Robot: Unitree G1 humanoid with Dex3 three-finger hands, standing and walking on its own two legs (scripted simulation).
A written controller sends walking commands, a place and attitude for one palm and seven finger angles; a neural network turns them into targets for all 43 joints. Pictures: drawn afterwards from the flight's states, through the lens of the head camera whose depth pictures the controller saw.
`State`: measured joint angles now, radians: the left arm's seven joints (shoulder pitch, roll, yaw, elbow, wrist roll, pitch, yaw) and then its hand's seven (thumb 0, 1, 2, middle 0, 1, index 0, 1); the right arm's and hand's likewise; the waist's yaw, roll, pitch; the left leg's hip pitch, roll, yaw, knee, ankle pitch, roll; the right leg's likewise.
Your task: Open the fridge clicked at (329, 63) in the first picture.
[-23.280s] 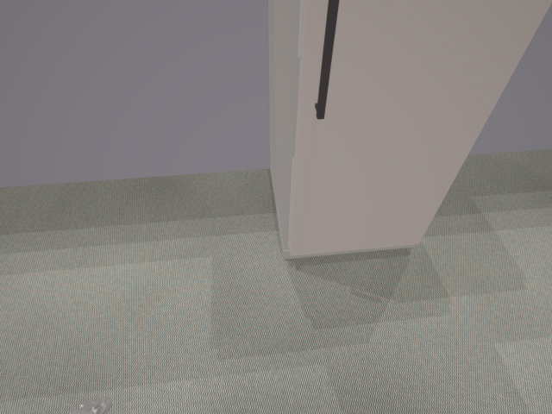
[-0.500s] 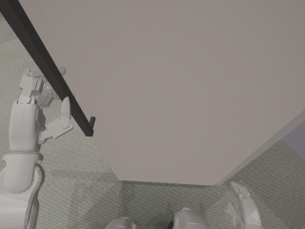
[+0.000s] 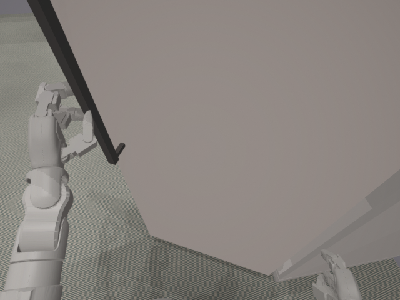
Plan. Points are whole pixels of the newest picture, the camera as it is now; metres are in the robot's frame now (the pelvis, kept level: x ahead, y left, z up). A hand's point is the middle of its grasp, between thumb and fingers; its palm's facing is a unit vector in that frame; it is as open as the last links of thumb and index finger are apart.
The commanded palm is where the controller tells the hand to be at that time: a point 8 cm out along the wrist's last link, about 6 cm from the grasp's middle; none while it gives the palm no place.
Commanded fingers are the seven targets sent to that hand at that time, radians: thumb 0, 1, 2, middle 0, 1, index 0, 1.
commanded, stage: stop walking and hold the door back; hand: left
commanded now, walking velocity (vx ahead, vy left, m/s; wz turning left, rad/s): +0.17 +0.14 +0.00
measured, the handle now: (90, 91) +0.39 +0.24 +0.20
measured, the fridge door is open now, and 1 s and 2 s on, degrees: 62 55 55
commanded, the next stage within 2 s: loosen the grip on the handle in 1.08 s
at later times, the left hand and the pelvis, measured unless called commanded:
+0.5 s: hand (96, 111) +0.38 +0.23 +0.17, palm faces +0.39 -0.89 -0.24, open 5.7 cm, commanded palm +0.34 +0.27 +0.16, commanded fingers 0.00 0.90 0.90 -0.45 -1.40 -0.45 -1.40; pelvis -0.05 -0.03 +0.01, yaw +4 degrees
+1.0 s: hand (90, 116) +0.36 +0.24 +0.17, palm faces +0.32 -0.93 -0.20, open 4.8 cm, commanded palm +0.33 +0.27 +0.16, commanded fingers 0.00 0.90 0.90 -0.45 -1.40 -0.45 -1.40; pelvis -0.05 +0.00 +0.01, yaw +2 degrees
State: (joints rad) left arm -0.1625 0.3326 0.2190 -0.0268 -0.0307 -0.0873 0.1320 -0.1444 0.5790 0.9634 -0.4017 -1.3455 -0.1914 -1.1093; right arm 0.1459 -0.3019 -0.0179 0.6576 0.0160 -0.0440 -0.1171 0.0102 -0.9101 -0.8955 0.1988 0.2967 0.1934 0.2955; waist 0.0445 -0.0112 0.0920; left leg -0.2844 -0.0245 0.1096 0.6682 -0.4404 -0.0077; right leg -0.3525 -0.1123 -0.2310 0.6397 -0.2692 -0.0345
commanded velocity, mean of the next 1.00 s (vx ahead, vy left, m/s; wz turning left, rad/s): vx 0.08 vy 0.05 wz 0.00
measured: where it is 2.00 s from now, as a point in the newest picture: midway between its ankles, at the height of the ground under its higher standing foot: outside the picture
